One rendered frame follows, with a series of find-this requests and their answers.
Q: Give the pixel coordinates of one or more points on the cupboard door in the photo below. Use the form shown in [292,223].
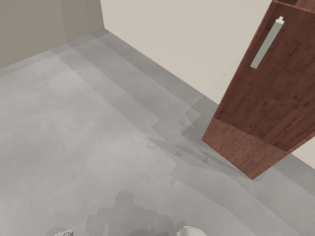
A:
[275,102]

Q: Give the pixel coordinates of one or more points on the handle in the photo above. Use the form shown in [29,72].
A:
[267,42]

